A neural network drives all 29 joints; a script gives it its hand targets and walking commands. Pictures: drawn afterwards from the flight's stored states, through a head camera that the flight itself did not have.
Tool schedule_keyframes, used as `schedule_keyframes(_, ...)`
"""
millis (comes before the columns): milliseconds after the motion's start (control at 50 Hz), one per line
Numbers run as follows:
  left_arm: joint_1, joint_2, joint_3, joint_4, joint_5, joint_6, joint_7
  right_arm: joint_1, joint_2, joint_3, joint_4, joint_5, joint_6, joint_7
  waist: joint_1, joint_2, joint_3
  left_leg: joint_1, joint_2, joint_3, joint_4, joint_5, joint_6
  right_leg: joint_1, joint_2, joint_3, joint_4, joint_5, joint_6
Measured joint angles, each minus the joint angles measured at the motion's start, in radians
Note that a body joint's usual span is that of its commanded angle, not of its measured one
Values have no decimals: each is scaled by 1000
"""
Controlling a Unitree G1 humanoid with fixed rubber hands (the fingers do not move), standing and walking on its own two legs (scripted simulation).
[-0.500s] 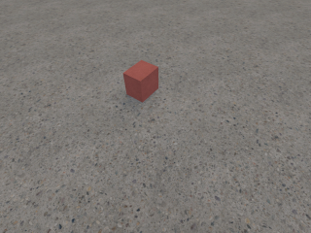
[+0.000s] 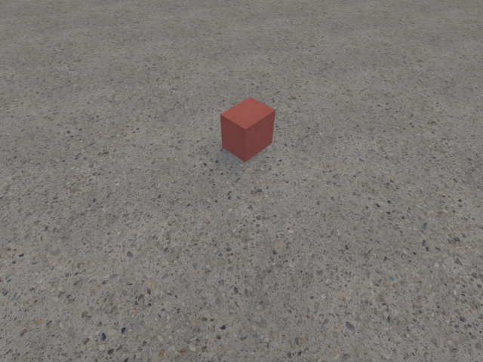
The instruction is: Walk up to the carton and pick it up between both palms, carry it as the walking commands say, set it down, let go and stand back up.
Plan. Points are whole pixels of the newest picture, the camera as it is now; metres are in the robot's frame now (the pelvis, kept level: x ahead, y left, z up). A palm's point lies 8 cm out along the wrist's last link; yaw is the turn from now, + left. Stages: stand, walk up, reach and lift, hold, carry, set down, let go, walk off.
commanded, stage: walk up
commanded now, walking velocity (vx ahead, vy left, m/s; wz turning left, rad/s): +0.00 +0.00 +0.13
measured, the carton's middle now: (247, 129) +1.51 -0.01 -0.65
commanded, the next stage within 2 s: none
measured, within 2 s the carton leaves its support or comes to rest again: neither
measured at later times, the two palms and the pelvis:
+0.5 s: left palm out of the picture -0.02 +0.23 -0.13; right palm out of the picture +0.03 -0.26 -0.14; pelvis -0.03 -0.02 +0.00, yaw +3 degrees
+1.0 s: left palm out of the picture -0.03 +0.23 -0.13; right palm out of the picture -0.03 -0.25 -0.14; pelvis -0.05 -0.01 +0.00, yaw -2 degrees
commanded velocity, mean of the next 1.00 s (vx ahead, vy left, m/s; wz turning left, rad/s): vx -0.01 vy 0.00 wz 0.00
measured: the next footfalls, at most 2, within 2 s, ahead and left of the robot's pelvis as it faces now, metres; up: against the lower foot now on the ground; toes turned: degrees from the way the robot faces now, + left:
right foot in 0.24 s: +0.01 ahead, -0.11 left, +0.00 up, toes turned -7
left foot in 0.58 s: -0.01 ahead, +0.12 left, +0.00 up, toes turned +4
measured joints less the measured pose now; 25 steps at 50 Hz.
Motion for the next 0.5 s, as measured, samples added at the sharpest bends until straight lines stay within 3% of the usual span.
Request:
schedule_keyframes(100, 4, -8, 2, 6, 8, 9, -6, 6, 5, -3, 22, -11, -6, -14, -11, 6, 4, 37, 2, -3, -84, 51, 5, -38, 23, 50, 177, -78, 12)
schedule_keyframes(160, 7, -11, -5, 14, 5, 11, -5, 10, 6, -4, 38, -12, -10, -16, -14, 8, 7, 41, -1, 5, -102, 66, -1, -6, 19, 55, 101, -49, 12)
schedule_keyframes(220, 10, -16, -11, 23, -3, -2, 2, 20, 6, -6, 57, -5, -7, -10, -12, 5, 10, 26, -12, 17, -80, 60, -12, 63, 2, 37, -95, 69, 8)
schedule_keyframes(260, 11, -28, -11, 34, -2, -11, 8, 28, -2, -10, 59, -1, -2, -4, -20, 25, 13, -1, -8, 7, -35, 40, -15, 73, 3, 18, -133, 140, -21)
schedule_keyframes(320, 12, -37, -13, 44, 5, -17, 13, 37, -4, -15, 58, -3, 14, -7, -23, 45, 11, -79, -10, -18, 150, -123, -8, 75, 7, -7, -144, 128, -54)
schedule_keyframes(400, 7, -44, -17, 44, 4, -31, 17, 24, -3, -18, 59, -2, 20, -2, -17, 50, 22, -153, -2, -27, 336, -137, -9, 91, 1, -28, -196, 159, -58)
schedule_keyframes(500, 10, -58, -15, 52, 3, -39, 8, 2, -1, -8, 70, -8, 19, -6, -12, 57, 19, -107, 25, -34, 224, -111, -22, 80, 9, -43, -198, 169, -54)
